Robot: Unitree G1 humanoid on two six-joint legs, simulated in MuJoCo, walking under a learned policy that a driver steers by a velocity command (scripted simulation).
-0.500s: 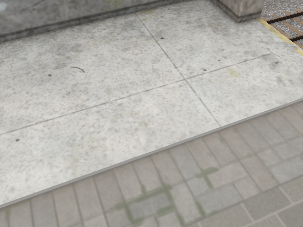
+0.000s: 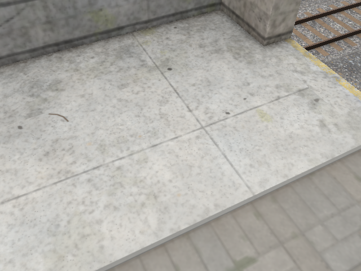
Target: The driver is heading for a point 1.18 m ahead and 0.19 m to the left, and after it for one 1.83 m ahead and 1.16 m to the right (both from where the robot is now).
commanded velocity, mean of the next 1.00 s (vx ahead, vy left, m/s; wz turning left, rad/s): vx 0.50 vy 0.00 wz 0.30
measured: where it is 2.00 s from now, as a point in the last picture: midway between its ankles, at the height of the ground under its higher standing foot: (134, 161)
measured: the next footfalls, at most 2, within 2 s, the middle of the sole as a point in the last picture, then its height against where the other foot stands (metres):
right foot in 0.30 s outside the picture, level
left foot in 0.88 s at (155, 250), level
